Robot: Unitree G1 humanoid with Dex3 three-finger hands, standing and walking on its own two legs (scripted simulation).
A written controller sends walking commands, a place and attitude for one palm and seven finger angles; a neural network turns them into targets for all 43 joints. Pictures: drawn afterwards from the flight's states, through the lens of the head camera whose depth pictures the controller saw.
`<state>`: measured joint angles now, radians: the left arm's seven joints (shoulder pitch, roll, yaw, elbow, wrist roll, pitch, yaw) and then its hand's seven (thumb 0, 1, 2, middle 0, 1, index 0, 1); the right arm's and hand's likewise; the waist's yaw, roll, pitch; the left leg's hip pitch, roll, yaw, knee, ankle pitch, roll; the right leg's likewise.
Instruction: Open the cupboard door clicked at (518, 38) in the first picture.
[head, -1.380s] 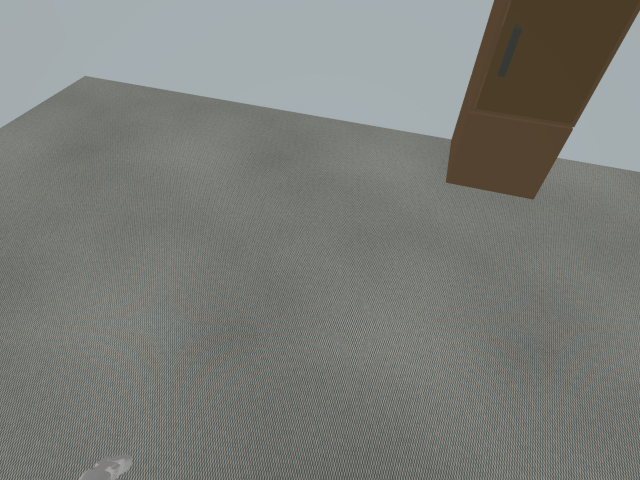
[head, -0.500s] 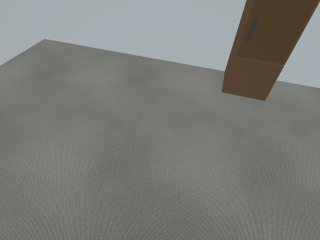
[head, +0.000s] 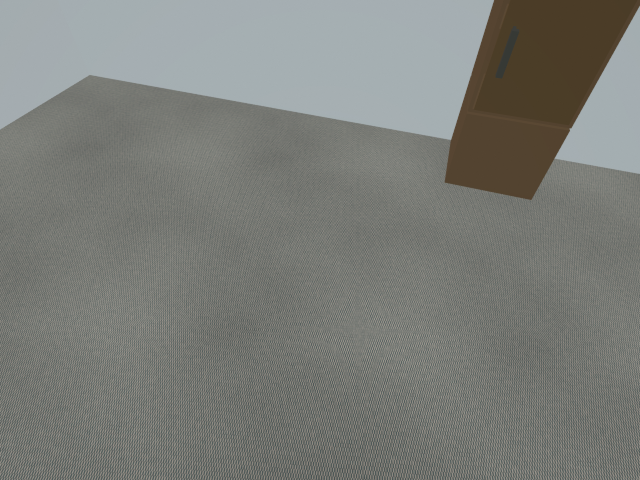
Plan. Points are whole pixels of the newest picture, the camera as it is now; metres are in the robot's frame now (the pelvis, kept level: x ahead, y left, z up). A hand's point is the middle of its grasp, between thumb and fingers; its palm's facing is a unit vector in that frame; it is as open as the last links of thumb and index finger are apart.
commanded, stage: look at it before walking up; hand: left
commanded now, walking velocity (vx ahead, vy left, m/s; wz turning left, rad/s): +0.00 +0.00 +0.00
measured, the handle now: (506, 52) +1.58 -0.60 -0.10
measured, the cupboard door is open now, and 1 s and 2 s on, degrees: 0 0 0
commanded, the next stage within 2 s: walk to a spot facing it in 0.16 s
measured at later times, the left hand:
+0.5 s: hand out of the picture +0.07 +0.22 -0.17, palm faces -0.08 -0.95 -0.31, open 7.4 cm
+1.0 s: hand out of the picture +0.05 +0.13 -0.15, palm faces -0.22 -0.95 -0.23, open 7.4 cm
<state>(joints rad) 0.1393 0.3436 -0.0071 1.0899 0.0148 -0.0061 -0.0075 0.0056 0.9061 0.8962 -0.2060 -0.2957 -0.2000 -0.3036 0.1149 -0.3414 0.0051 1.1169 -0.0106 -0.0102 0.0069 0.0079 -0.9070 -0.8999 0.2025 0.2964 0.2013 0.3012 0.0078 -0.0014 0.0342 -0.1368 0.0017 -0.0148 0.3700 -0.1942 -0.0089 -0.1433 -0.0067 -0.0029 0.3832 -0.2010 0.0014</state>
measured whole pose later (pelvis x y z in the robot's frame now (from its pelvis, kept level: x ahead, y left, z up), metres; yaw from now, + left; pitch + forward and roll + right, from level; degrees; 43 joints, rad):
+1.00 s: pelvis +0.05 -0.06 +0.00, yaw -19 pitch +1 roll +2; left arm 0.45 0.15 0.03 1.01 0.02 -0.05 -0.01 0.01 0.91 0.90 -0.21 -0.30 -0.20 -0.30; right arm 0.16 -0.26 -0.07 0.97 -0.03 0.01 0.01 0.01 -0.91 -0.90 0.20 0.30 0.20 0.30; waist 0.05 0.04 0.02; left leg -0.59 0.09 -0.01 1.08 -0.18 -0.09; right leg -0.11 0.11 0.11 0.32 -0.23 -0.10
